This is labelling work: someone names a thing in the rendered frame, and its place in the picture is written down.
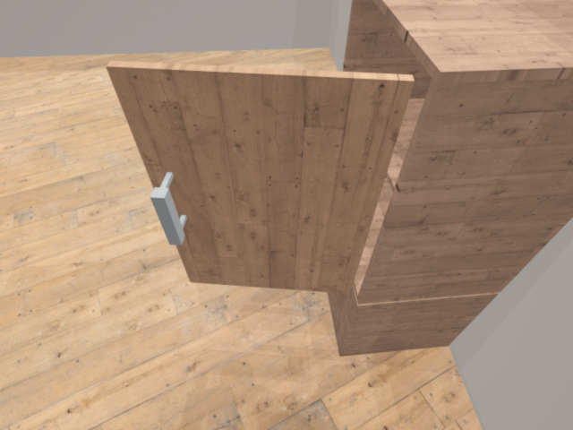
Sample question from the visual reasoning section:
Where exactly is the handle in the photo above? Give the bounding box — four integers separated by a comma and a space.
150, 172, 187, 245

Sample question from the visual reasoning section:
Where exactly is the cupboard door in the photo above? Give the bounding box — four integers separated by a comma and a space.
106, 61, 415, 294

